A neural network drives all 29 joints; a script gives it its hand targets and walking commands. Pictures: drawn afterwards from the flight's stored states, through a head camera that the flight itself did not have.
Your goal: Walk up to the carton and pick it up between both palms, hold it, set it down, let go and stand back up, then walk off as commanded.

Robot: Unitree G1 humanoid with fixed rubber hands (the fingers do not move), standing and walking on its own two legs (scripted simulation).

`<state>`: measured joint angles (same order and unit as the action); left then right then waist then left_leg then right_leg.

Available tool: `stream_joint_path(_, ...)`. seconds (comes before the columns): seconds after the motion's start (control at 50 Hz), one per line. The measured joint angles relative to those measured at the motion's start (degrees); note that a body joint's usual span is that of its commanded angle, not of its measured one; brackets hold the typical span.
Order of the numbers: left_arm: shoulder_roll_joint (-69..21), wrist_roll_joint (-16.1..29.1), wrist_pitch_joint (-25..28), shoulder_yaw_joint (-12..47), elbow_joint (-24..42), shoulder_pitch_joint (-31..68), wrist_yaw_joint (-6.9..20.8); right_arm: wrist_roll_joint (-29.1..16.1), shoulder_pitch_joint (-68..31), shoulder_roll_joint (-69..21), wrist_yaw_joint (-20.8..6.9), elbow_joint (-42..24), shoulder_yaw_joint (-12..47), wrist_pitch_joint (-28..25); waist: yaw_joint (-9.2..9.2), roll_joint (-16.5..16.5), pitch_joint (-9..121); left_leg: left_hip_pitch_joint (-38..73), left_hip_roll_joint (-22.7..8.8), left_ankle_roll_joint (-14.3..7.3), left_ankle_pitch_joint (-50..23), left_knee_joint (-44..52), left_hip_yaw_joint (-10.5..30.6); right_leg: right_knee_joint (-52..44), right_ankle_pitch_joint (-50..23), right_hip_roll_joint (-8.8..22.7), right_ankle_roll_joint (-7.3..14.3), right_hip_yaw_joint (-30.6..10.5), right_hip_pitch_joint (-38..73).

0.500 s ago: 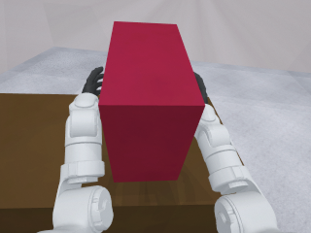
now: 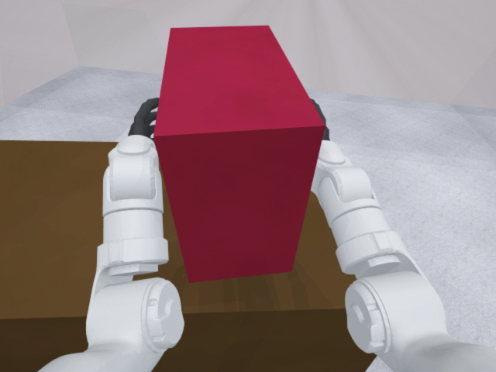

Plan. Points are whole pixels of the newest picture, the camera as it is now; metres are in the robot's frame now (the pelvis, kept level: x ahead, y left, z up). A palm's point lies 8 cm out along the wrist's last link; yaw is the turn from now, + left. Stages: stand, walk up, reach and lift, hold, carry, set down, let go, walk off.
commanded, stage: reach and lift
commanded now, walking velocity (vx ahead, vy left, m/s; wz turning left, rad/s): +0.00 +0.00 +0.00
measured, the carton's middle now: (230, 148) +0.42 +0.01 +0.21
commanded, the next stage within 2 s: hold in 0.66 s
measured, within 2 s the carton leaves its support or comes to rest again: neither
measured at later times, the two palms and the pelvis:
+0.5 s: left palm (150, 149) +0.41 +0.14 +0.21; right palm (311, 144) +0.41 -0.13 +0.22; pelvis +0.03 -0.01 +0.00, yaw +1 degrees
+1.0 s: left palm (140, 135) +0.38 +0.14 +0.25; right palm (316, 125) +0.39 -0.12 +0.26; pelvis +0.02 -0.01 +0.00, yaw +1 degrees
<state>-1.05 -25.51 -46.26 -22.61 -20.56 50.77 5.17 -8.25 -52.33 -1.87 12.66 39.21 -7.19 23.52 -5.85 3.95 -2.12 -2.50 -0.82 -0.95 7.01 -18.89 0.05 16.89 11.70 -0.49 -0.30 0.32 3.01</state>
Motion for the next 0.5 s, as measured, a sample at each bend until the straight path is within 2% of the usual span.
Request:
stream_joint_path(0.06,0.0,0.3,0.4,-0.2,0.2,-0.5,-0.7,-1.0,-0.6,0.3,0.0,1.8,1.1,-1.2,1.94,0.0,-2.5,0.1,0.0,1.1,-0.8,0.2,0.2,0.0,-2.2,0.0,0.0,0.1,-0.1)
stream_joint_path(0.1,0.0,2.2,1.2,0.5,0.7,-1.9,-3.0,-1.3,0.2,0.4,0.0,2.5,2.3,-2.9,2.41,-0.2,-1.9,-0.1,0.0,1.6,-0.7,0.4,0.6,0.0,-1.8,0.0,0.2,0.5,-0.1)
stream_joint_path(0.18,0.0,6.2,3.2,2.2,1.4,-3.4,-7.0,-1.5,1.7,0.4,0.0,2.5,3.2,-6.0,2.26,-0.4,2.9,-0.4,0.0,1.9,0.4,0.2,1.2,0.0,-0.3,-0.1,0.4,1.1,-0.1)
stream_joint_path(0.24,0.0,6.3,4.1,2.6,1.4,-3.3,-7.5,-1.3,1.6,0.4,0.0,2.5,2.9,-6.9,0.96,-0.5,7.5,-0.5,0.0,1.9,1.6,-0.1,1.1,0.0,0.6,-0.1,0.4,1.1,-0.1)
stream_joint_path(0.28,0.0,6.1,4.0,2.4,1.4,-3.2,-7.2,-1.3,1.1,0.4,0.0,2.4,2.4,-6.3,-0.29,-0.6,9.4,-0.5,0.0,1.9,2.2,-0.3,1.1,0.0,1.1,-0.1,0.4,1.1,-0.1)
stream_joint_path(0.36,0.0,3.3,1.8,0.5,1.2,-2.7,-2.8,-2.1,-0.9,0.8,1.0,2.4,2.4,-2.0,-2.17,-0.6,8.6,-0.6,0.0,1.8,2.4,-0.4,1.1,0.0,1.3,-0.1,0.4,1.1,-0.1)
stream_joint_path(0.42,0.0,2.2,-0.6,0.0,1.2,-2.7,-0.7,-4.4,-1.5,2.1,2.1,2.4,4.8,1.2,-1.98,-0.6,5.3,-0.6,0.0,1.7,2.1,-0.4,1.1,0.0,0.9,-0.1,0.4,1.1,-0.1)
stream_joint_path(0.5,0.0,2.6,-3.3,-0.1,4.8,-4.0,-0.4,-8.6,-0.5,3.7,4.0,1.0,11.0,2.0,-1.08,-0.6,1.1,-0.6,0.0,1.7,1.6,-0.4,1.1,0.0,0.5,-0.1,0.4,1.1,-0.1)
